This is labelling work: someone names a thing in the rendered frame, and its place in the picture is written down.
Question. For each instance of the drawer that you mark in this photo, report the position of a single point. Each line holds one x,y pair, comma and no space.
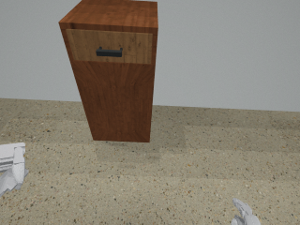
136,47

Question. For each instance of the robot right hand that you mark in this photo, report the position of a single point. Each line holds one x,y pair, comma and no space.
246,212

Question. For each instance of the handle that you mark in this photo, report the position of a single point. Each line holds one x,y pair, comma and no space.
109,53

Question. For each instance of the cabinet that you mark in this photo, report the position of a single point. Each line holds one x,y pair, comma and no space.
117,97

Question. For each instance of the robot left hand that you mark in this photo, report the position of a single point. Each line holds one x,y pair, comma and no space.
12,165

